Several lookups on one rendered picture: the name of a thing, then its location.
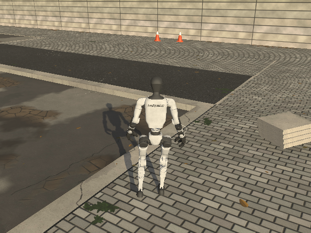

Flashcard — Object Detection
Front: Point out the left robot hand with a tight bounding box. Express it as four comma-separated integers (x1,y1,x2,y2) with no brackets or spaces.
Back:
126,132,138,141

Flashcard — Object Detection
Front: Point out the left robot upper arm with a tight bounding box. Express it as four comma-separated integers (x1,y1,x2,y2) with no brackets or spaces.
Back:
132,97,146,124

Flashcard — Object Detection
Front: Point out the humanoid robot head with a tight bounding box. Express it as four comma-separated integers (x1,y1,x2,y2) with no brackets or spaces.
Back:
148,76,164,100

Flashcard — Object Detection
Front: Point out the right robot upper arm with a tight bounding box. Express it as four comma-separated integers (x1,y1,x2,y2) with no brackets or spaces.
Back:
166,98,179,125

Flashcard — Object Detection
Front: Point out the right robot forearm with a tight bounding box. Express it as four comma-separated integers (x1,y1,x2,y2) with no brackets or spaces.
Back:
175,118,185,138

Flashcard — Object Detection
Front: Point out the right robot hand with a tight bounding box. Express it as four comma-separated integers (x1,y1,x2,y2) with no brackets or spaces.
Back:
175,136,186,147

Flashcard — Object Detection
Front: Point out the left robot forearm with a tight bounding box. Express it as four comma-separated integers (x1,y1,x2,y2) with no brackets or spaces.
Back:
127,116,137,133

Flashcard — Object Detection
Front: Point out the robot right shin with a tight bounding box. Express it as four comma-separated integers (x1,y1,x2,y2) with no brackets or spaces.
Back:
159,158,168,189

